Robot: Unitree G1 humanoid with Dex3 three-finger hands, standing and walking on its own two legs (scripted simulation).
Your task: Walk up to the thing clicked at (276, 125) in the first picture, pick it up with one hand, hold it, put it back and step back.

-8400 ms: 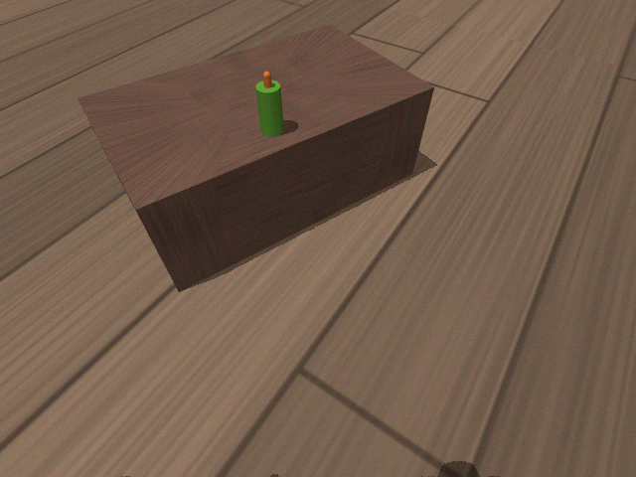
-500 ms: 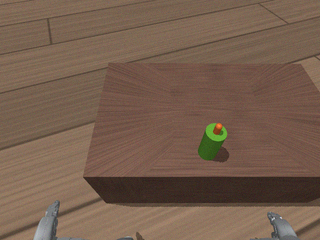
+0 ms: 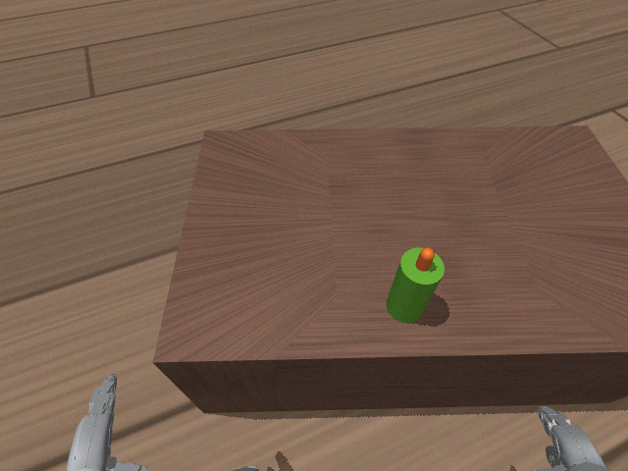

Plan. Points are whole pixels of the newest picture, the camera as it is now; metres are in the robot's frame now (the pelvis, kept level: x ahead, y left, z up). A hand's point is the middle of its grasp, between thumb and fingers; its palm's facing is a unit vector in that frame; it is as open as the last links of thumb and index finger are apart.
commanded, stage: go down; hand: right
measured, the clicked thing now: (415, 281) +0.46 -0.18 -0.18
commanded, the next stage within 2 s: approach in 2.00 s
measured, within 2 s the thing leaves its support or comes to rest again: neither
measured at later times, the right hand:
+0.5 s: hand out of the picture +0.14 -0.27 -0.08, palm faces +0.07 +0.95 -0.31, open 17.4 cm
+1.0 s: hand (574, 329) +0.29 -0.32 +0.01, palm faces +0.14 +0.98 -0.15, open 17.3 cm
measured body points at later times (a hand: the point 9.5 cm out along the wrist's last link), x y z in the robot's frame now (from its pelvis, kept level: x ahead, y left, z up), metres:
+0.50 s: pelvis -0.01 +0.00 -0.01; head +0.02 -0.01 +0.44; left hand +0.14 +0.27 -0.05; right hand +0.13 -0.32 -0.06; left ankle -0.01 +0.13 -0.70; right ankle -0.03 -0.12 -0.70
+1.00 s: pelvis -0.03 +0.00 +0.00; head +0.00 -0.01 +0.45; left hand +0.11 +0.27 -0.05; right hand +0.27 -0.37 +0.02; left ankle -0.01 +0.13 -0.70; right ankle -0.03 -0.12 -0.70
